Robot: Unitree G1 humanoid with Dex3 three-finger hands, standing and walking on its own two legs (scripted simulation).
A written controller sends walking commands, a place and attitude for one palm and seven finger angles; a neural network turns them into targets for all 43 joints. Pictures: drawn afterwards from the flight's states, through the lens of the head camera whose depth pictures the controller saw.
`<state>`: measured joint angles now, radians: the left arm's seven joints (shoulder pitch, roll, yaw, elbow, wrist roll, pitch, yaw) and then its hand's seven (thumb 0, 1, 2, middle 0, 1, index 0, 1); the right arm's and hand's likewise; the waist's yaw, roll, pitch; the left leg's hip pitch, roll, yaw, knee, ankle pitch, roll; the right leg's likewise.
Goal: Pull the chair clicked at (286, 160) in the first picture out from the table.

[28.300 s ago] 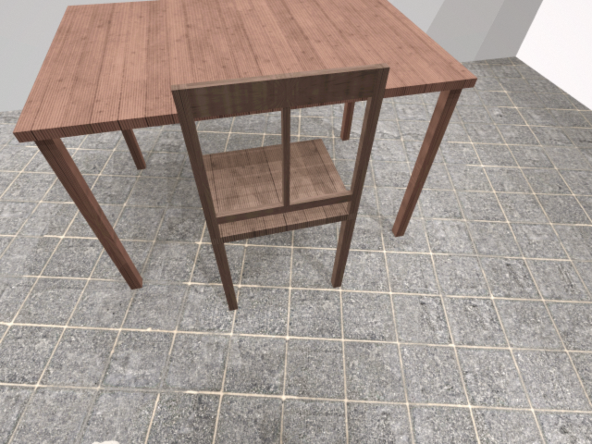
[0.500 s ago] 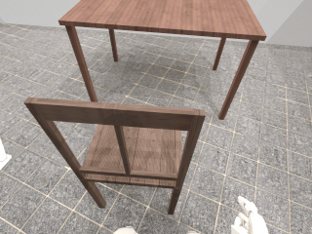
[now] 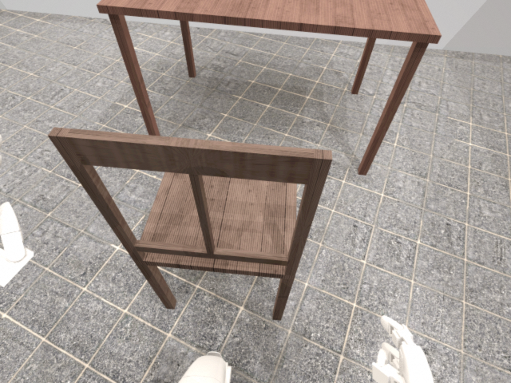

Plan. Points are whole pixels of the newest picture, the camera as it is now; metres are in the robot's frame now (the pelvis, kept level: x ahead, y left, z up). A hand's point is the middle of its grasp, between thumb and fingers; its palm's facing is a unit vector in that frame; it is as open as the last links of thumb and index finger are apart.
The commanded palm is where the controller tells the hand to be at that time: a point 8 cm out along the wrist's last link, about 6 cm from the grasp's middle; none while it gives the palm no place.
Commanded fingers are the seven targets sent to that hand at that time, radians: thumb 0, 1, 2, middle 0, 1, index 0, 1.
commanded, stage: step back with the hand held close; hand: left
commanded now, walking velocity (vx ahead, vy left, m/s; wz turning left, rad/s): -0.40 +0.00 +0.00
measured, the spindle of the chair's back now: (204, 217) +0.43 +0.15 -0.08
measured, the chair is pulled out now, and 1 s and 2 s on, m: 0.62 0.62 0.62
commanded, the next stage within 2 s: stop stepping back and stand still in 0.12 s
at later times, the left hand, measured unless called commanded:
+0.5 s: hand out of the picture +0.10 +0.23 +0.17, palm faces +0.36 -0.79 -0.50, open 7.4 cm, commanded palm +0.06 +0.27 +0.19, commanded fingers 0.00 0.90 0.90 -0.20 -0.30 -0.20 -0.30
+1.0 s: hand out of the picture +0.08 +0.24 +0.16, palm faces +0.39 -0.81 -0.45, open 7.4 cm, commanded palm none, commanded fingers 0.00 0.90 0.90 -0.20 -0.30 -0.20 -0.30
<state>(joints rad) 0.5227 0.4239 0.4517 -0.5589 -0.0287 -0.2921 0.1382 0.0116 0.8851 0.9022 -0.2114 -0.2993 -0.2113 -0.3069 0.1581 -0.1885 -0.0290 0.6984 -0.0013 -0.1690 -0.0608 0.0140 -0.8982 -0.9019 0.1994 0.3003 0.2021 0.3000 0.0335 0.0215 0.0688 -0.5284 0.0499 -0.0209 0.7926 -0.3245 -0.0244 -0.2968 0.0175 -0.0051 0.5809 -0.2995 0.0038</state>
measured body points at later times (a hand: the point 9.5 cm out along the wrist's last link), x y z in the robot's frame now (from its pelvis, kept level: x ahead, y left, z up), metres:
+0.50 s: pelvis -0.11 -0.02 +0.01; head -0.11 -0.02 +0.46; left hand +0.08 +0.27 +0.20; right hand +0.00 -0.28 -0.09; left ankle -0.08 +0.10 -0.69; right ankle -0.10 -0.15 -0.73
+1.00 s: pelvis -0.13 -0.01 +0.02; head -0.12 -0.01 +0.47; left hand +0.05 +0.28 +0.19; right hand +0.02 -0.25 -0.07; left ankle -0.11 +0.09 -0.73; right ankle -0.12 -0.14 -0.73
